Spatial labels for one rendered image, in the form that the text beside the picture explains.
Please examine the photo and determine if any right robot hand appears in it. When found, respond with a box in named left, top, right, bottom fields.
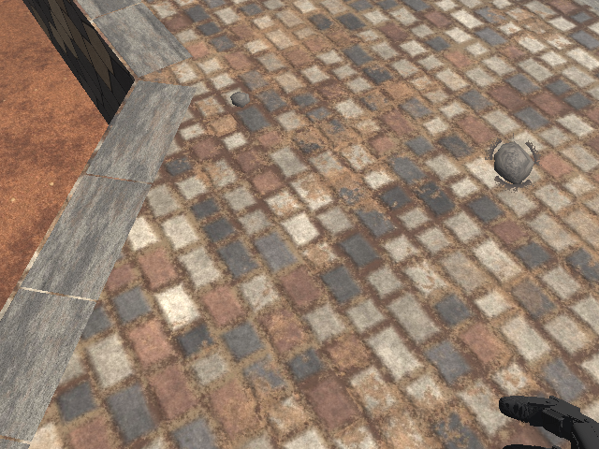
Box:
left=499, top=396, right=599, bottom=449

